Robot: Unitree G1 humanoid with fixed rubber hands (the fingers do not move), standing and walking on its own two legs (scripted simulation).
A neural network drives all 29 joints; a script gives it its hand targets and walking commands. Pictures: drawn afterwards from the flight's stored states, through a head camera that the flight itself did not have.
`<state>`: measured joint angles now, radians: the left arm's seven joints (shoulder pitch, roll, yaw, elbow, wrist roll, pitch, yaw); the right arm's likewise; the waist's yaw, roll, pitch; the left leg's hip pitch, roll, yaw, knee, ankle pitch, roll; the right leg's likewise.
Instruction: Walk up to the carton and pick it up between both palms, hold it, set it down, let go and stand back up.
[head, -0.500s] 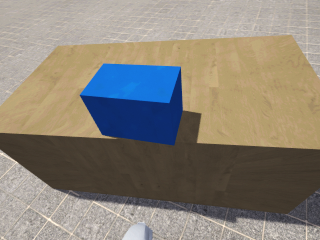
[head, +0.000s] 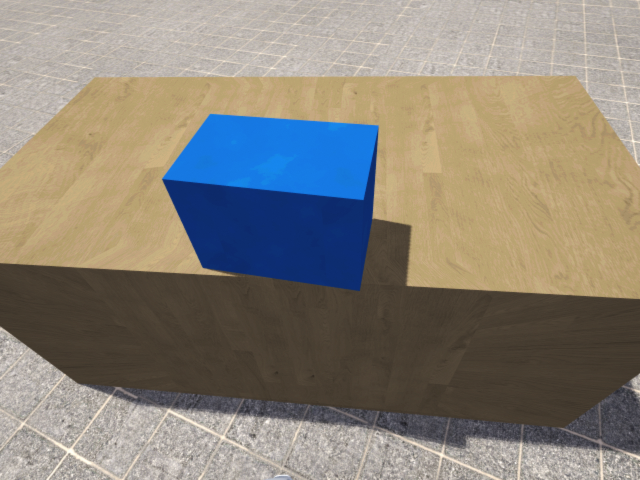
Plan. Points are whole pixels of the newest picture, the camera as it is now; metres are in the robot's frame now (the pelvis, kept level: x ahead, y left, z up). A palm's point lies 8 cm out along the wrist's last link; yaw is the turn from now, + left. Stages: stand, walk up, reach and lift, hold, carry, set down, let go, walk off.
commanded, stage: walk up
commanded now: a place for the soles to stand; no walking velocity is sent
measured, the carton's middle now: (284, 201) +0.56 +0.09 +0.01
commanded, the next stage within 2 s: none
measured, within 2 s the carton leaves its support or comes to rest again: neither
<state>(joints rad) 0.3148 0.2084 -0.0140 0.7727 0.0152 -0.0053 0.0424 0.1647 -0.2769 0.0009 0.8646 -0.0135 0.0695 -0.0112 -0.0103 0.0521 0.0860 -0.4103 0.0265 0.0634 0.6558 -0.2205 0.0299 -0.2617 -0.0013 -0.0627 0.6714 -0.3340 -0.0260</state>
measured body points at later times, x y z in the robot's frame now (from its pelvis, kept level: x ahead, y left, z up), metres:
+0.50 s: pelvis +0.01 +0.03 +0.02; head +0.00 +0.04 +0.47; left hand +0.05 +0.28 -0.13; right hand +0.06 -0.22 -0.12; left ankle +0.01 +0.16 -0.72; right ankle +0.00 -0.10 -0.72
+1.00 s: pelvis +0.02 +0.02 +0.02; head +0.02 +0.02 +0.47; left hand +0.03 +0.29 -0.12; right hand +0.08 -0.23 -0.13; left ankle +0.01 +0.16 -0.71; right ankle +0.00 -0.10 -0.72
